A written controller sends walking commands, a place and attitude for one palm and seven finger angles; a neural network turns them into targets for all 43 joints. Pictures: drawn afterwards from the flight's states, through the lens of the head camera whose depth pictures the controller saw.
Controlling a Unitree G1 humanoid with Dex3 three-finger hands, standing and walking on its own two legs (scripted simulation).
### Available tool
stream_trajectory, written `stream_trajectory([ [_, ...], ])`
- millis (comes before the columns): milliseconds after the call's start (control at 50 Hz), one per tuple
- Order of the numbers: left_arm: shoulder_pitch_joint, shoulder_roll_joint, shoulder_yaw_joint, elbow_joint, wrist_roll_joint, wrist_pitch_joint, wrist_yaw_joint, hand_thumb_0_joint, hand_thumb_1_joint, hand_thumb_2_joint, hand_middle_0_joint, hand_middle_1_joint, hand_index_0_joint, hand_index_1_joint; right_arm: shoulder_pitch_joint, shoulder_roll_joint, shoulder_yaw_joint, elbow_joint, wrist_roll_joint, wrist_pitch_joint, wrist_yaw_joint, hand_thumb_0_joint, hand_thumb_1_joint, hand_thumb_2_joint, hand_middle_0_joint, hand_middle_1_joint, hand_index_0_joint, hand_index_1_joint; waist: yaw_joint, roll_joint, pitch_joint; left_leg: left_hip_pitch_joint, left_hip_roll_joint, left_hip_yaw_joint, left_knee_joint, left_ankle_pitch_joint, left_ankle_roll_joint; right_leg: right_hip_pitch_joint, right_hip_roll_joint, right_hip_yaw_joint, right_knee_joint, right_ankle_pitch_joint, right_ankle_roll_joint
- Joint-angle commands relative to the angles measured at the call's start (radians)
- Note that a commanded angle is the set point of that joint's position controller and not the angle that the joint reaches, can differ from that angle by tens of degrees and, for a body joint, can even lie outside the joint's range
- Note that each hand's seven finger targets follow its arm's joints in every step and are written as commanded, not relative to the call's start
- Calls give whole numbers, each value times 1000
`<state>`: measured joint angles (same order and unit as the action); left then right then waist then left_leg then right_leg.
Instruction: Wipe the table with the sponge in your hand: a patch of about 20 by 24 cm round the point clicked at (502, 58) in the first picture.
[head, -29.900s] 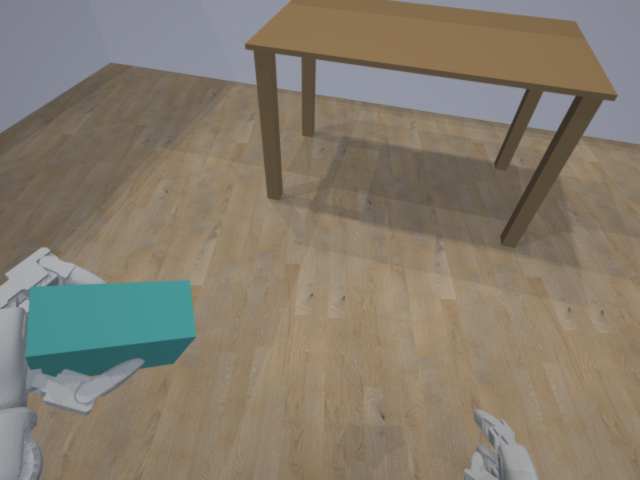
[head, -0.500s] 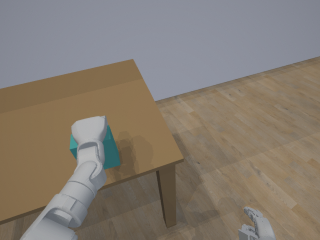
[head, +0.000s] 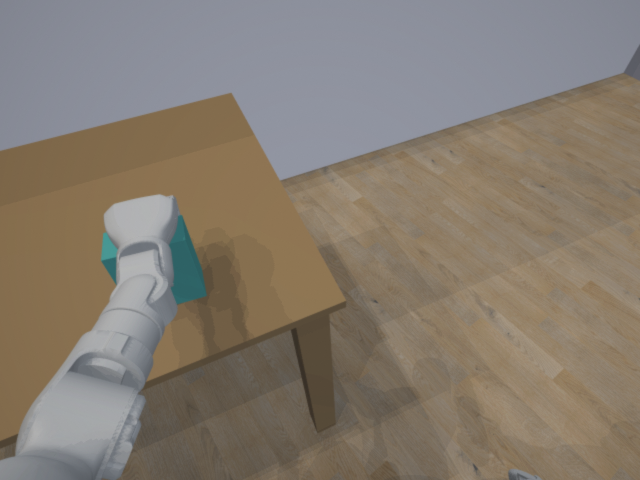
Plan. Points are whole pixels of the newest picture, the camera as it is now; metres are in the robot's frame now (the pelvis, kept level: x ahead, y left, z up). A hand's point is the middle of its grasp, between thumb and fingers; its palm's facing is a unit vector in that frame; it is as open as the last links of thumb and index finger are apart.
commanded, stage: wipe forward along the third lane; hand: left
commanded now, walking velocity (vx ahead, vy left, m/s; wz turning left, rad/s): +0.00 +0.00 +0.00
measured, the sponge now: (162, 275) +0.40 +0.26 +0.00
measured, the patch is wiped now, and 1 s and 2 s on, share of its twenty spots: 0.80 0.85 0.90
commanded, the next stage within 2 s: wipe back along the third lane in 1.02 s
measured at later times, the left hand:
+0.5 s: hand (146, 224) +0.45 +0.28 +0.06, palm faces -0.09 +0.05 -0.99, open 9.9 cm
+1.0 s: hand (141, 205) +0.49 +0.30 +0.06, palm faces -0.13 +0.05 -0.99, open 10.0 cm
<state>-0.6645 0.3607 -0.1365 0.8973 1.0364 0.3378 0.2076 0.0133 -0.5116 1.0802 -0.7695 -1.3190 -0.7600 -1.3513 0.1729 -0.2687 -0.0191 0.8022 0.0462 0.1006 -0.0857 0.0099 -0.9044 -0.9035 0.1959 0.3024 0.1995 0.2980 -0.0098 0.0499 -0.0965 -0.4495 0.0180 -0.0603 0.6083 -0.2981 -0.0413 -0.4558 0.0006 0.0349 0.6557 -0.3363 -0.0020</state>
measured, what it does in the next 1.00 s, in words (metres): stands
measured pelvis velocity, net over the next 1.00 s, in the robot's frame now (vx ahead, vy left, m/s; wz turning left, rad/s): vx -0.01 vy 0.03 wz -0.03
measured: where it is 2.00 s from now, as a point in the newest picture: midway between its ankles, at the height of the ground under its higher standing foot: outside the picture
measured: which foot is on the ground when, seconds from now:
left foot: down 0.00-1.00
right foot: down 0.00-1.00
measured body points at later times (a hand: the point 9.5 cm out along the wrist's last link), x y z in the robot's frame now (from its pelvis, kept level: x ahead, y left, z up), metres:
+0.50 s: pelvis -0.01 +0.02 -0.01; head +0.05 +0.01 +0.44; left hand +0.45 +0.27 +0.11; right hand +0.06 -0.25 -0.14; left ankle +0.00 +0.16 -0.72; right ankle -0.01 -0.12 -0.72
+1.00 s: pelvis -0.01 +0.03 -0.01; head +0.09 +0.02 +0.43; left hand +0.50 +0.30 +0.11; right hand +0.01 -0.25 -0.15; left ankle +0.00 +0.16 -0.72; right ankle -0.01 -0.12 -0.72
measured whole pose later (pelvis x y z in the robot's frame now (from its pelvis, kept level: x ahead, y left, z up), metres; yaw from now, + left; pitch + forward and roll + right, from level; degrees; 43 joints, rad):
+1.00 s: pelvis -0.01 +0.03 -0.01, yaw -2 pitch +18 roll -1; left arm -1.06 0.58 -0.04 1.29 1.09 0.27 0.21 0.02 -0.51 1.09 -0.77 -1.32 -0.76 -1.36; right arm 0.28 -0.26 -0.01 0.80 0.04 0.07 -0.06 0.01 -0.90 -0.90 0.20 0.30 0.20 0.30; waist -0.13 0.03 -0.11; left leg -0.71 0.02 -0.04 0.74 -0.33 -0.02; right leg -0.69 0.01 0.06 0.70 -0.32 0.03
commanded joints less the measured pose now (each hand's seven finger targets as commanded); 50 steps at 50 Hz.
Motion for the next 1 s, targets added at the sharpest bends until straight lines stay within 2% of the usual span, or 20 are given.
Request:
stream_trajectory([
  [0, -329, 246, 57, -39, 42, 3, 51, 0, 100, 1300, -1200, -1600, -1200, -1600, -46, -124, -32, -111, -8, -41, -4, 0, -900, -900, 200, 300, 200, 300, -16, -134, -256, 26, -59, 110, -44, 158, 66, 166, 22, -36, -99, 315, -19],
  [60, -357, 237, 46, 12, 42, 1, 58, 0, 100, 1300, -1200, -1600, -1200, -1600, -32, -121, -31, -103, -6, -44, 0, 0, -900, -900, 200, 300, 200, 300, -28, -132, -222, 5, -59, 109, -47, 125, 67, 130, 25, -41, -106, 266, -16],
  [80, -382, 272, 73, 20, 46, 1, 61, 0, 100, 1300, -1200, -1600, -1200, -1600, -31, -128, -32, -96, -9, -42, -1, 0, -900, -900, 200, 300, 200, 300, -25, -124, -223, 2, -57, 105, -53, 122, 65, 128, 27, -40, -111, 256, -21],
  [120, -416, 268, 51, 47, 50, 3, 65, 0, 100, 1300, -1200, -1600, -1200, -1600, -22, -127, -29, -99, -5, -42, -2, 0, -900, -900, 200, 300, 200, 300, -40, -121, -214, -8, -57, 107, -51, 107, 67, 104, 26, -43, -109, 230, -17],
  [180, -452, 303, 76, 76, 56, -1, 67, 0, 100, 1300, -1200, -1600, -1200, -1600, -8, -130, -32, -92, -9, -43, -1, 0, -900, -900, 200, 300, 200, 300, -39, -104, -245, -8, -55, 103, -50, 115, 65, 105, 28, -43, -106, 231, -21],
  [260, -468, 305, 65, 117, 56, -7, 71, 0, 100, 1300, -1200, -1600, -1200, -1600, 16, -129, -31, -91, -8, -44, 1, 0, -900, -900, 200, 300, 200, 300, -48, -107, -275, -15, -52, 109, -36, 121, 68, 98, 28, -44, -96, 245, -16],
  [280, -495, 339, 91, 119, 59, -9, 70, 0, 100, 1300, -1200, -1600, -1200, -1600, 19, -133, -32, -89, -10, -42, -1, 0, -900, -900, 200, 300, 200, 300, -46, -89, -290, -16, -50, 102, -39, 125, 64, 97, 30, -45, -92, 240, -22],
  [300, -523, 295, 43, 132, 65, -10, 71, 0, 100, 1300, -1200, -1600, -1200, -1600, 30, -130, -32, -88, -7, -44, 0, 0, -900, -900, 200, 300, 200, 300, -69, -87, -277, -12, -47, 104, -33, 121, 66, 65, 31, -49, -86, 230, -18],
  [320, -512, 284, 46, 154, 60, -10, 72, 0, 100, 1300, -1200, -1600, -1200, -1600, 40, -129, -33, -83, -9, -47, 3, 0, -900, -900, 200, 300, 200, 300, -67, -90, -270, -14, -46, 103, -30, 123, 66, 56, 33, -53, -86, 231, -19],
  [380, -562, 335, 73, 167, 67, -14, 72, 0, 100, 1300, -1200, -1600, -1200, -1600, 54, -138, -35, -80, -11, -45, 3, 0, -900, -900, 200, 300, 200, 300, -69, -74, -289, -19, -42, 96, -30, 132, 64, 52, 36, -55, -80, 229, -23],
  [420, -552, 302, 50, 180, 67, -19, 74, 0, 100, 1300, -1200, -1600, -1200, -1600, 70, -135, -36, -81, -11, -47, 7, 0, -900, -900, 200, 300, 200, 300, -75, -67, -292, -16, -40, 97, -17, 147, 64, 30, 38, -61, -69, 237, -23],
  [480, -575, 313, 62, 192, 69, -19, 74, 0, 100, 1300, -1200, -1600, -1200, -1600, 83, -137, -40, -76, -13, -47, 12, 0, -900, -900, 200, 300, 200, 300, -75, -48, -309, -14, -37, 92, -12, 171, 61, 22, 43, -65, -63, 251, -29],
  [540, -599, 297, 44, 212, 72, -20, 79, 0, 100, 1300, -1200, -1600, -1200, -1600, 107, -140, -42, -68, -14, -51, 17, 0, -900, -900, 200, 300, 200, 300, -93, -62, -308, -15, -32, 91, 2, 174, 64, -8, 46, -67, -56, 248, -25],
  [580, -600, 325, 70, 219, 73, -22, 78, 0, 100, 1300, -1200, -1600, -1200, -1600, 114, -143, -44, -66, -17, -50, 18, 0, -900, -900, 200, 300, 200, 300, -83, -57, -327, -18, -31, 88, 1, 191, 61, 6, 47, -70, -52, 263, -29],
  [640, -624, 325, 57, 240, 73, -22, 79, 0, 100, 1300, -1200, -1600, -1200, -1600, 128, -142, -43, -65, -15, -50, 18, 0, -900, -900, 200, 300, 200, 300, -99, -59, -310, -33, -31, 90, 12, 174, 63, -21, 47, -69, -49, 246, -25],
  [720, -679, 399, 85, 268, 86, -23, 76, 0, 100, 1300, -1200, -1600, -1200, -1600, 148, -151, -38, -59, -14, -50, 16, 0, -900, -900, 200, 300, 200, 300, -113, -60, -302, -62, -33, 88, 19, 150, 66, -34, 48, -63, -47, 226, -23],
  [760, -712, 401, 73, 278, 92, -23, 72, 0, 100, 1300, -1200, -1600, -1200, -1600, 157, -153, -37, -57, -14, -52, 16, 0, -900, -900, 200, 300, 200, 300, -126, -56, -288, -73, -31, 87, 20, 128, 66, -54, 47, -62, -50, 205, -21],
  [800, -710, 441, 99, 287, 97, -27, 67, 0, 100, 1300, -1200, -1600, -1200, -1600, 167, -156, -36, -56, -17, -53, 17, 0, -900, -900, 200, 300, 200, 300, -118, -35, -323, -70, -30, 86, 29, 150, 66, -45, 48, -61, -35, 224, -23],
  [880, -741, 431, 85, 279, 93, -37, 47, 0, 100, 1300, -1200, -1600, -1200, -1600, 191, -155, -39, -59, -19, -54, 19, 0, -900, -900, 200, 300, 200, 300, -127, -10, -380, -57, -28, 89, 47, 189, 66, -34, 51, -61, -25, 272, -23],
  [980, -786, 514, 113, 287, 97, -54, 23, 0, 100, 1300, -1200, -1600, -1200, -1600, 214, -165, -34, -59, -17, -51, 15, 0, -900, -900, 200, 300, 200, 300, -143, -16, -381, -91, -29, 89, 61, 171, 69, -34, 49, -54, -22, 272, -17],
])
